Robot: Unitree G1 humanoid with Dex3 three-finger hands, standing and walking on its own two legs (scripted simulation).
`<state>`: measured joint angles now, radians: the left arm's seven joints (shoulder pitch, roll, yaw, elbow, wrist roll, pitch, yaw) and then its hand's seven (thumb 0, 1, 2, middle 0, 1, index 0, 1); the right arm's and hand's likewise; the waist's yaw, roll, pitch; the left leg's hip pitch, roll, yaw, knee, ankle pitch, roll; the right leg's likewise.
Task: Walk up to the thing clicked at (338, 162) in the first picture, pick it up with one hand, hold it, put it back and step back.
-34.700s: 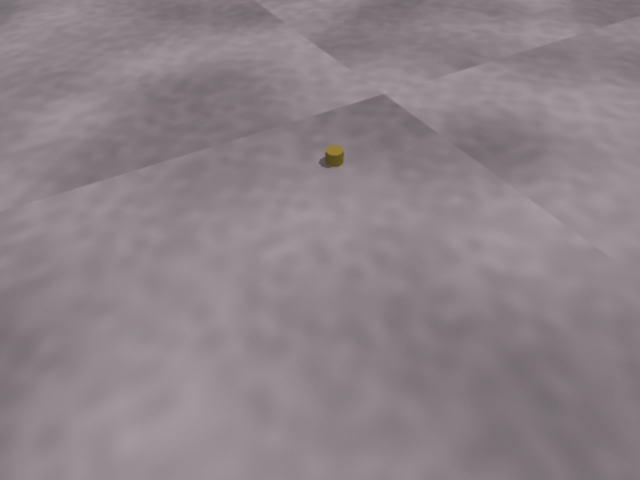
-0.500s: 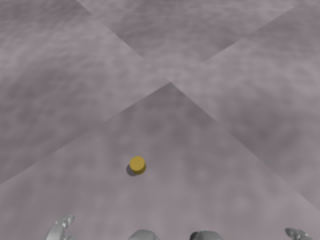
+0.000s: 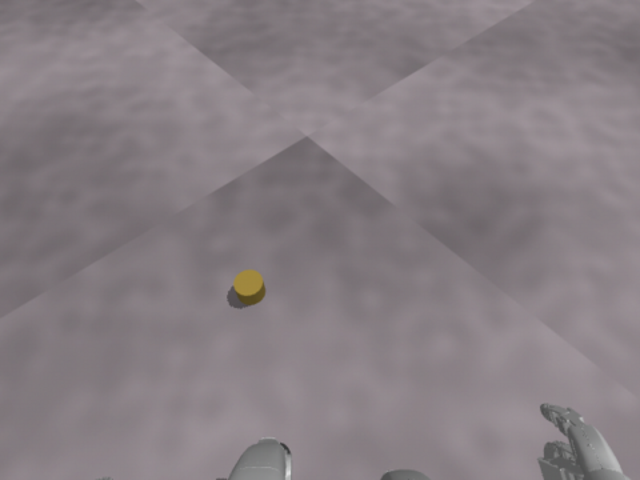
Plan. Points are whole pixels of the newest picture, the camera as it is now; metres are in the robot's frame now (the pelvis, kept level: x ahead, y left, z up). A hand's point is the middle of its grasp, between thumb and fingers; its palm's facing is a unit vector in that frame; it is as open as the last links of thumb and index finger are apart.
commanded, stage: step back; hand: left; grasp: from above
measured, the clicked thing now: (249, 287) +0.70 +0.27 -0.72
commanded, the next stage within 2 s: stand in 1.98 s
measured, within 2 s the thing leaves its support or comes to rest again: neither
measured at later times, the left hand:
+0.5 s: hand out of the picture -0.04 +0.24 -0.14, palm faces +0.11 -0.93 -0.36, open 7.4 cm
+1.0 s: hand out of the picture -0.31 +0.19 -0.12, palm faces +0.08 -0.89 -0.44, open 7.4 cm
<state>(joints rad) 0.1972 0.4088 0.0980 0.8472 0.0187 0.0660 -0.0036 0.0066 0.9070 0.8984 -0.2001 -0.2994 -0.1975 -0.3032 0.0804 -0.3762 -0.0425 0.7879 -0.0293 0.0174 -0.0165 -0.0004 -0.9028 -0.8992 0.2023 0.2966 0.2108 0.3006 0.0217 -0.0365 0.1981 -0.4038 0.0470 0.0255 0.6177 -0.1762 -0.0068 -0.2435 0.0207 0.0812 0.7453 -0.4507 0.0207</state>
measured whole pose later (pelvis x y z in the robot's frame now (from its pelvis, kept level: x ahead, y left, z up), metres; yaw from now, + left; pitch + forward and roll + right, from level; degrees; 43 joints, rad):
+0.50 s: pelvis -0.17 -0.03 +0.00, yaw +7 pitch -4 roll +1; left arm 0.08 0.38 0.08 0.75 0.02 0.08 0.02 0.00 0.90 0.90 -0.20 -0.30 -0.20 -0.30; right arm 0.21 -0.35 -0.04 0.87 -0.03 0.02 -0.01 0.00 -0.91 -0.90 0.20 0.30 0.21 0.30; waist -0.01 -0.07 0.20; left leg -0.25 -0.05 0.00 0.68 -0.37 0.03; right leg -0.48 0.01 0.04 0.87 -0.44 -0.02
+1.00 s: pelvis -0.33 -0.09 +0.01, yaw +3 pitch -2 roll +2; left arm 0.27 0.35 0.07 0.92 0.04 0.03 0.00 0.01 0.90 0.90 -0.21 -0.30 -0.20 -0.30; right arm 0.18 -0.42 -0.06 0.88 -0.01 0.06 -0.01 0.00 -0.91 -0.90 0.20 0.30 0.21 0.30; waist 0.04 0.04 0.08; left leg -0.48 -0.08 -0.14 1.09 -0.41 -0.01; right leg -0.28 -0.03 0.04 0.65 -0.34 0.00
